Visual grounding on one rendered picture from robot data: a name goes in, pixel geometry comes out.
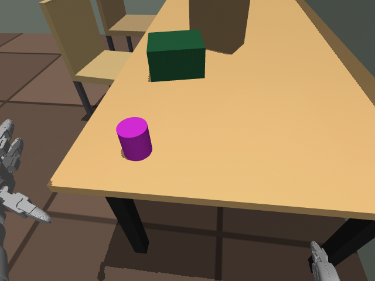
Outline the right robot hand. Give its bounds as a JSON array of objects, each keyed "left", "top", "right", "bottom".
[{"left": 311, "top": 241, "right": 340, "bottom": 281}]

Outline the chair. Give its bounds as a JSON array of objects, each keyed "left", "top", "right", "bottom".
[
  {"left": 96, "top": 0, "right": 156, "bottom": 52},
  {"left": 39, "top": 0, "right": 132, "bottom": 119}
]

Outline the table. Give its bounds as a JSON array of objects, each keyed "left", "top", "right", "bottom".
[{"left": 47, "top": 0, "right": 375, "bottom": 273}]

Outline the left robot hand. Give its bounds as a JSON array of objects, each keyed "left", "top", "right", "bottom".
[{"left": 0, "top": 119, "right": 51, "bottom": 224}]

